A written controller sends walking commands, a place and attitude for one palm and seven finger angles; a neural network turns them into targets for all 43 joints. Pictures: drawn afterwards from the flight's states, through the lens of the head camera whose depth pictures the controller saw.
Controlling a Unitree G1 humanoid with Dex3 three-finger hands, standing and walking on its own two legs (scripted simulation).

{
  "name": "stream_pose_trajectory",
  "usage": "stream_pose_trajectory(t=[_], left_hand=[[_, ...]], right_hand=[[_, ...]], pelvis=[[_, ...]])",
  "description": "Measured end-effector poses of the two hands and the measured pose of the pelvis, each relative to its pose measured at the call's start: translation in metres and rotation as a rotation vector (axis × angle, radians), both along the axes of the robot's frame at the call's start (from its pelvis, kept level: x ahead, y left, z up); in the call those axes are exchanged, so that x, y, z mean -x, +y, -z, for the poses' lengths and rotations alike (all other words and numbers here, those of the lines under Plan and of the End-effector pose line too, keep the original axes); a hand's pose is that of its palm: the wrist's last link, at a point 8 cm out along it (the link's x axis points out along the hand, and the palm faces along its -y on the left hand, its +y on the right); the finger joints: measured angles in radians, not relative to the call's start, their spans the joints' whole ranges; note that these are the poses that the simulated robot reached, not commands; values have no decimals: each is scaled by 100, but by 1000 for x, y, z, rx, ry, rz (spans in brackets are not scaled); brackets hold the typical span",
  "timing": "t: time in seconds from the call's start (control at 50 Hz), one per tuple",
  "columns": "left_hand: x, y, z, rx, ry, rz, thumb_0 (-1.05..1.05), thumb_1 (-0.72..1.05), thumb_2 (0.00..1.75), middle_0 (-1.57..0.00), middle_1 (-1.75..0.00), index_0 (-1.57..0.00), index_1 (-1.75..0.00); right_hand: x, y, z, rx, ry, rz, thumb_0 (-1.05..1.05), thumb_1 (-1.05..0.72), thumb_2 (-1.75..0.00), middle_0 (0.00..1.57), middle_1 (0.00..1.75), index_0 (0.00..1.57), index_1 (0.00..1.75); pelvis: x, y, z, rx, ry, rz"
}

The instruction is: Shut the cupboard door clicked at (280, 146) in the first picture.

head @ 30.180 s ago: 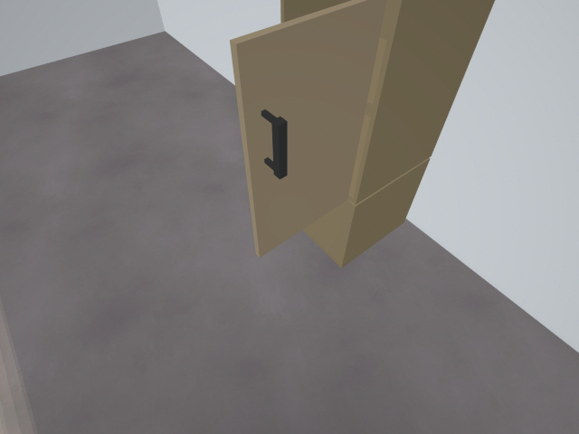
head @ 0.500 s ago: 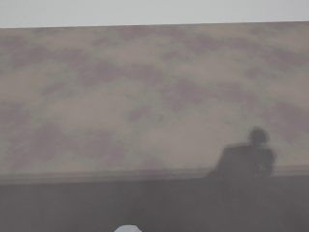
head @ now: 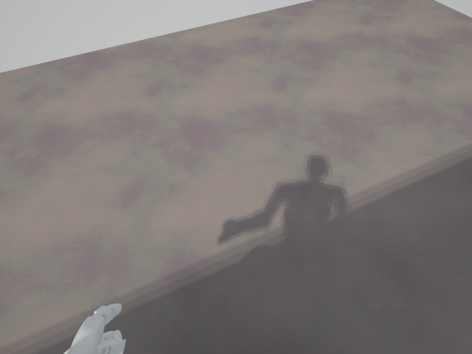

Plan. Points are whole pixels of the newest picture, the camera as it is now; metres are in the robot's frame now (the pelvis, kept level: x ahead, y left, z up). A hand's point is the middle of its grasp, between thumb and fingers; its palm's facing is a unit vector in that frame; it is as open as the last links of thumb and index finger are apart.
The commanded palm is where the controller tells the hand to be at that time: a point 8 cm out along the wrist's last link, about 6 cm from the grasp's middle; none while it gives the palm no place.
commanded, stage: turn to face it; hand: left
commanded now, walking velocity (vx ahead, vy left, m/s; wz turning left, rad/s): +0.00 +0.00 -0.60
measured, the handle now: out of the picture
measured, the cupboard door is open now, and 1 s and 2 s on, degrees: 51 51 51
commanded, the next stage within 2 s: none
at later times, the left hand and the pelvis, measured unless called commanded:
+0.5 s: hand (132, 352) +0.14 +0.21 -0.16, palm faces -0.24 -0.95 -0.19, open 7.4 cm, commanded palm none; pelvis +0.01 +0.03 +0.01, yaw -17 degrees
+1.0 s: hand (179, 315) +0.21 +0.13 -0.16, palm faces -0.54 -0.81 -0.22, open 7.4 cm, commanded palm none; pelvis +0.03 +0.01 +0.01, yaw -35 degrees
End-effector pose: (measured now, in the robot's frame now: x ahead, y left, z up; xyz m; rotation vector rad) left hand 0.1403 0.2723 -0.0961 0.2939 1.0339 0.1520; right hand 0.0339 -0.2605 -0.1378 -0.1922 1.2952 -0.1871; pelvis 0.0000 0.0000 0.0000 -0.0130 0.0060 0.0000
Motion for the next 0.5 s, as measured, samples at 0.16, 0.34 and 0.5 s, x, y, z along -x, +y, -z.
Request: stream_pose_trajectory(t=[0.16,0.34,0.5], left_hand=[[8,-35,2,40,87,71,0,91,90,-20,-30,-20,-30],[18,-21,36,105,198,103,1,90,90,-20,-30,-20,-30],[-9,-9,30,90,229,178,1,91,90,-20,-30,-20,-30]], right_hand=[[-10,-8,-16,6,-55,73,1,-91,-90,20,30,20,30],[-24,11,-31,68,-153,123,1,-91,-90,20,30,20,30],[13,29,-41,77,-105,196,1,-90,-90,20,30,20,30]], pelvis=[[-1,-1,-14,-29,7,85],[-11,24,-5,-8,26,192],[-13,31,-15,19,6,299]])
